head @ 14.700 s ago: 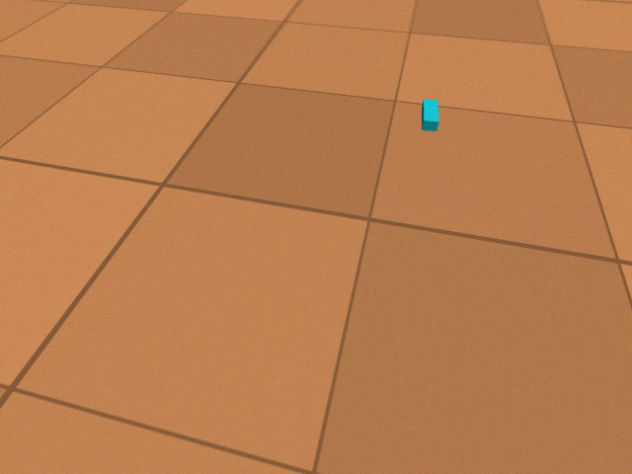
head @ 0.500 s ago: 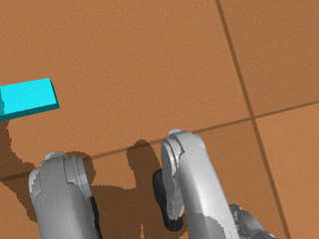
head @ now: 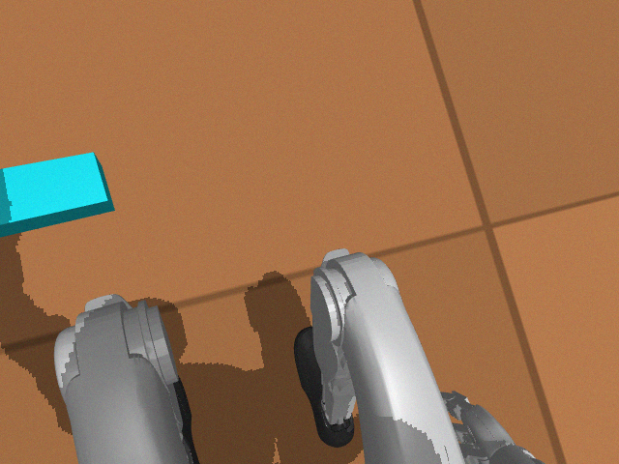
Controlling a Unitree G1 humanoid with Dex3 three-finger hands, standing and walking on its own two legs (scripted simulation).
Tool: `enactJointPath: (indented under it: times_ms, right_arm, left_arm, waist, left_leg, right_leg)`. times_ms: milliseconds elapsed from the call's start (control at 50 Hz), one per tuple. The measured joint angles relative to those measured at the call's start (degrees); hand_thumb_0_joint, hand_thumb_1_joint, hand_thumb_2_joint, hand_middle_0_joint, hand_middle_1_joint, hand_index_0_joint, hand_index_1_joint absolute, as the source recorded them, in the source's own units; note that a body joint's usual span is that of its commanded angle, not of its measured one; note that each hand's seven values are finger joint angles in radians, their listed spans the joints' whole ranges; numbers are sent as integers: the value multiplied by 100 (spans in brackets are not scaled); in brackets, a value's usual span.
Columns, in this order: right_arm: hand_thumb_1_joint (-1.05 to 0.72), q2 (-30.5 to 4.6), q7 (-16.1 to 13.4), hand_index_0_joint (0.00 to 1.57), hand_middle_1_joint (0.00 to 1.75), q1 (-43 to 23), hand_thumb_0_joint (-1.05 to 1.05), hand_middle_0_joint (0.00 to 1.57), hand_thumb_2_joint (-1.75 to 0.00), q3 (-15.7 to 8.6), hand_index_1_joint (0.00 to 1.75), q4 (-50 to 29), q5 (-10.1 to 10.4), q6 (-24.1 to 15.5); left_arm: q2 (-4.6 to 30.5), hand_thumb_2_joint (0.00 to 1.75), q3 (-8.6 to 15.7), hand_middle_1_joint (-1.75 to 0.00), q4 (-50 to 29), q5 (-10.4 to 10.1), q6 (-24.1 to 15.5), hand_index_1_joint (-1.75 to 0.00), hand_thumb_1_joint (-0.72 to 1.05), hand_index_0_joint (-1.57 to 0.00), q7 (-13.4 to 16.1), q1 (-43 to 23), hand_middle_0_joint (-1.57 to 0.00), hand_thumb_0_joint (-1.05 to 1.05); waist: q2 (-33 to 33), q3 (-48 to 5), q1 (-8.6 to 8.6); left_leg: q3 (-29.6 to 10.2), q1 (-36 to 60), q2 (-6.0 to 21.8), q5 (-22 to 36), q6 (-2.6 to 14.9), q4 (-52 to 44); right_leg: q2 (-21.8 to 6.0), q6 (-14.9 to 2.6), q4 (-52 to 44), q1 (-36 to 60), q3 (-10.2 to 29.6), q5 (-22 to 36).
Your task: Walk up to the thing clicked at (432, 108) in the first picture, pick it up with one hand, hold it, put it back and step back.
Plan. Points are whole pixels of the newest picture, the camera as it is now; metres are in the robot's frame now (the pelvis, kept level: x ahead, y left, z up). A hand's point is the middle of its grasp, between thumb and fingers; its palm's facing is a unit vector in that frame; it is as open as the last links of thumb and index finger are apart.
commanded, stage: approach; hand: left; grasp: from above
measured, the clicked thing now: (23, 199) +0.48 +0.33 -0.29
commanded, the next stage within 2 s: close in in 0.72 s
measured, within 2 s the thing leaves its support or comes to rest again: neither
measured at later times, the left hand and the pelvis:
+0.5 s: hand (8, 174) +0.48 +0.30 -0.17, palm faces -0.39 -0.09 -0.92, open 14.0 cm; pelvis +0.00 +0.00 +0.00, yaw +0 degrees
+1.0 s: hand out of the picture +0.46 +0.32 -0.18, palm faces -0.46 -0.11 -0.88, open 13.9 cm; pelvis +0.00 +0.00 +0.00, yaw +0 degrees
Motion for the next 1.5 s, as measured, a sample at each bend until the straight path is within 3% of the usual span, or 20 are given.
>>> enactJointPath:
  times_ms: [160,360,480,540,700,860,960,1160,1500]
  right_arm:
    - [-90,23,2,20,30,93,0,21,-90,-21,30,42,6,-11]
    - [-89,56,-14,20,30,113,0,21,-89,50,30,20,0,-130]
    - [-89,41,0,20,30,207,0,21,-89,97,30,-100,7,-140]
    - [-89,25,20,20,30,240,0,21,-89,129,30,-147,28,-107]
    - [-89,-21,11,20,30,275,0,21,-89,230,30,-142,66,-111]
    - [-90,-1,-6,20,30,330,0,21,-89,156,30,-61,40,-107]
    - [-90,1,8,20,30,263,0,21,-89,177,30,-101,29,-111]
    - [-89,-48,35,20,30,113,0,21,-89,327,30,-221,-111,-249]
    - [-89,-133,207,20,30,74,0,21,-90,753,30,-208,-429,-606]
  left_arm:
    - [-45,102,-55,-103,-107,18,51,-104,-53,-10,44,28,-10,0]
    - [-177,102,-523,-103,108,18,192,-103,-53,-9,88,-433,-8,0]
    - [-368,102,-353,-103,169,117,444,-103,-53,-9,320,-564,-8,0]
    - [-405,102,-257,-104,292,65,647,-104,-53,-9,345,-573,-8,0]
    - [-203,102,-197,-104,454,-247,743,-104,-53,-9,-9,-514,-8,1]
    - [-104,104,-362,-106,42,-275,384,-105,-53,-10,-218,-403,-9,0]
    - [-134,104,-440,-106,207,-184,291,-106,-52,-10,-93,-478,-8,0]
    - [-2,105,-267,-107,728,129,215,-106,-50,-10,385,-571,-8,0]
    - [444,101,-131,-104,1264,110,233,-104,-50,-9,966,-609,-8,0]
  waist:
    - [-4,-44,-1]
    - [-45,-61,-148]
    - [46,-129,-338]
    - [107,-124,-398]
    - [136,31,-392]
    - [72,87,-226]
    - [25,71,-233]
    - [-111,153,-417]
    - [-353,533,-677]
  left_leg:
    - [20,-27,-14,-4,6,2]
    - [29,-56,-16,-1,14,-19]
    - [11,-84,-2,-28,6,-43]
    - [23,-57,28,-43,12,-69]
    - [47,-15,63,-3,3,-77]
    - [19,-41,7,-4,-31,-9]
    - [-15,-22,-11,-31,-29,4]
    - [-87,-37,-13,-33,-29,81]
    - [-276,-99,37,-140,-46,383]
  right_leg:
    - [-14,0,10,-16,16,-23]
    - [-14,7,-15,-39,22,-19]
    - [-1,-12,-55,-74,3,-23]
    - [21,0,-79,-78,16,-11]
    - [52,-2,-57,-103,43,63]
    - [15,-16,18,-93,22,17]
    - [6,-15,3,-38,-9,-17]
    - [29,-7,28,-29,-64,8]
    - [143,38,197,-96,-184,29]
